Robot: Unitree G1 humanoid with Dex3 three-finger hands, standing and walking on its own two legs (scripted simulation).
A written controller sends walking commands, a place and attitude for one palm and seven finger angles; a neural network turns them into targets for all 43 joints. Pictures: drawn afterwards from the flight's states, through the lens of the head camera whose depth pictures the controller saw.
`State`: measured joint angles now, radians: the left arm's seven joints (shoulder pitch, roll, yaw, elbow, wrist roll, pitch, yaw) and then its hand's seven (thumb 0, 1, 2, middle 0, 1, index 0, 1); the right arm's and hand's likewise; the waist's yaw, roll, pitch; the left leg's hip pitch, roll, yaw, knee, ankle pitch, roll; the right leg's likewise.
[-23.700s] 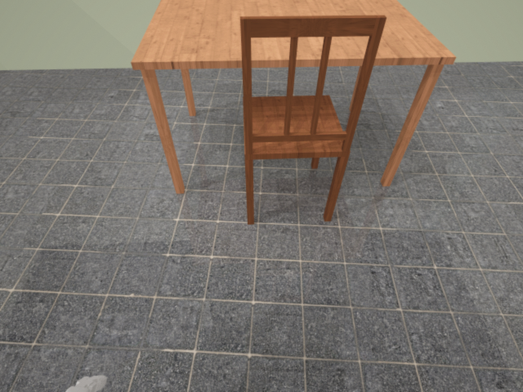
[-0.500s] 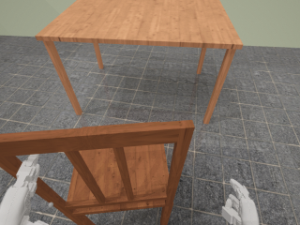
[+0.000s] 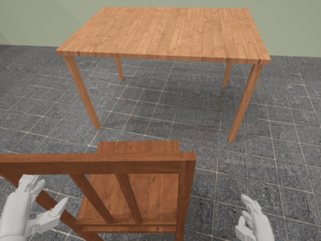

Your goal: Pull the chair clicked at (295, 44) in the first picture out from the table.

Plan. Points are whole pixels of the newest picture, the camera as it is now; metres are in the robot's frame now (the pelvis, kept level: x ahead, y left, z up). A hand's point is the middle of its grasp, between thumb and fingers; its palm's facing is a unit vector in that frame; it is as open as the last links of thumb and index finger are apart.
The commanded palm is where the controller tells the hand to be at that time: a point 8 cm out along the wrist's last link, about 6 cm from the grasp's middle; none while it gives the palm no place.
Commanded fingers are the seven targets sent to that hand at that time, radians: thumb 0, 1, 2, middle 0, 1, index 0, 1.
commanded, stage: draw the hand back to the body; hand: left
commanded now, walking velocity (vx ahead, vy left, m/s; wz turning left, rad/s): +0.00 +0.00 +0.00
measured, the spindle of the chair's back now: (96, 201) +0.22 +0.22 -0.06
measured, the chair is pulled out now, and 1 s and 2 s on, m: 0.60 0.61 0.64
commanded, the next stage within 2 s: step back with the hand held close in 0.46 s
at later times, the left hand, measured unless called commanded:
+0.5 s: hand (53, 214) +0.14 +0.24 +0.07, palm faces +0.30 -0.82 -0.49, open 7.1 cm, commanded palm +0.12 +0.29 +0.18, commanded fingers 0.00 0.90 0.90 -0.20 -0.30 -0.20 -0.30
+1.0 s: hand (47, 234) +0.11 +0.23 +0.08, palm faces +0.05 -0.84 -0.53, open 7.0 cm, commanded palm +0.07 +0.29 +0.18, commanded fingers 0.00 0.90 0.90 -0.20 -0.30 -0.20 -0.30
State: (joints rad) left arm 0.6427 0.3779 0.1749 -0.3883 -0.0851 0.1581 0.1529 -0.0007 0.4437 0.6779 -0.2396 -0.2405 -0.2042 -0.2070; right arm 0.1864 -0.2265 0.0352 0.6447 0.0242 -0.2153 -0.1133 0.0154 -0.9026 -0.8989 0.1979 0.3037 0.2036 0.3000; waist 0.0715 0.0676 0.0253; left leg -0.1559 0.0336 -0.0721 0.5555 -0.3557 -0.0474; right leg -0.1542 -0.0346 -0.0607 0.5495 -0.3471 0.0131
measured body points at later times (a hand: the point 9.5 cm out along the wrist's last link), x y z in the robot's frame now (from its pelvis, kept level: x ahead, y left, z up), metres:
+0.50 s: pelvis -0.01 -0.01 +0.00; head +0.00 -0.04 +0.45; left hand +0.12 +0.28 +0.10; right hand +0.19 -0.22 -0.09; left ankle -0.03 +0.15 -0.73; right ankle -0.03 -0.13 -0.73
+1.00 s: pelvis -0.07 -0.01 +0.00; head +0.00 +0.00 +0.44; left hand +0.10 +0.28 +0.11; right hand +0.12 -0.25 -0.09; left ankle -0.03 +0.15 -0.73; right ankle -0.03 -0.13 -0.73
